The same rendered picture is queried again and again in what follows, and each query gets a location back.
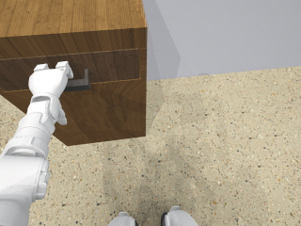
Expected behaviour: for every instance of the robot thigh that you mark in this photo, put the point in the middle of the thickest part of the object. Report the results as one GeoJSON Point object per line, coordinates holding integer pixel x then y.
{"type": "Point", "coordinates": [179, 218]}
{"type": "Point", "coordinates": [122, 221]}

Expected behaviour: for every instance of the left robot hand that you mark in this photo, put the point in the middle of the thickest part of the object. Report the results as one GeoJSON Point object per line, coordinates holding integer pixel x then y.
{"type": "Point", "coordinates": [52, 81]}

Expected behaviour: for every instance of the robot left thigh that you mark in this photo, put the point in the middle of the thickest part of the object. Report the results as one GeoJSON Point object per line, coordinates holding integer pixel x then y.
{"type": "Point", "coordinates": [122, 221]}

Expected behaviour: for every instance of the left robot forearm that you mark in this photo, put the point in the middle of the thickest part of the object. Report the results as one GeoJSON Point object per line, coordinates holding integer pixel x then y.
{"type": "Point", "coordinates": [34, 130]}

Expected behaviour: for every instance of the cabinet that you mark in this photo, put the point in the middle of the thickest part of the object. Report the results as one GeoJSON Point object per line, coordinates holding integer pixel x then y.
{"type": "Point", "coordinates": [110, 110]}

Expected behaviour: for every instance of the left robot upper arm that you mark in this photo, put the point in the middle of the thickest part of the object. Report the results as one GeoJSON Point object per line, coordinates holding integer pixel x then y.
{"type": "Point", "coordinates": [23, 180]}

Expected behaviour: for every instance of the robot right thigh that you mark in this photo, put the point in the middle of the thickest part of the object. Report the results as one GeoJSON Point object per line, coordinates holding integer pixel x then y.
{"type": "Point", "coordinates": [179, 218]}

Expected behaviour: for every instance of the drawer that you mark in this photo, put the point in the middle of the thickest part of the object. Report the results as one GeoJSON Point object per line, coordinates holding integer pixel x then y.
{"type": "Point", "coordinates": [103, 66]}

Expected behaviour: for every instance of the handle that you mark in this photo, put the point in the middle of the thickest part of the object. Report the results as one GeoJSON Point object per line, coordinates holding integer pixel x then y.
{"type": "Point", "coordinates": [78, 84]}

